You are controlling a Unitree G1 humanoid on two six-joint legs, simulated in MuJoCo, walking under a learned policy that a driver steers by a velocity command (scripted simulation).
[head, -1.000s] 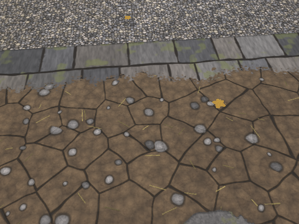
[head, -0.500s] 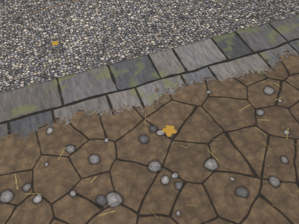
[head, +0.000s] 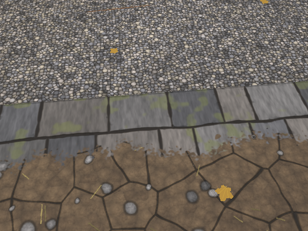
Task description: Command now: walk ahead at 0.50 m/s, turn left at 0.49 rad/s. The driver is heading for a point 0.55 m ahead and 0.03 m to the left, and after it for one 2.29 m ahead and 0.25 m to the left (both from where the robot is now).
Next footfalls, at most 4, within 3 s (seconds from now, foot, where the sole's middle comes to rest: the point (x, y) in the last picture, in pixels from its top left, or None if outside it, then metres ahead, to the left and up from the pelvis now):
0.44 right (189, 229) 0.44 -0.10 -0.75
0.86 left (129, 212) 0.51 0.15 -0.75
2.46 right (163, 131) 0.92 0.01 -0.75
3.00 left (112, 108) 1.07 0.29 -0.75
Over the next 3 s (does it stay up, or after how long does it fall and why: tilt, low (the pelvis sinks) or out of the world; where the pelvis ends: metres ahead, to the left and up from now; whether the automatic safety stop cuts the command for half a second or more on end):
stays up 1.00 0.14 0.01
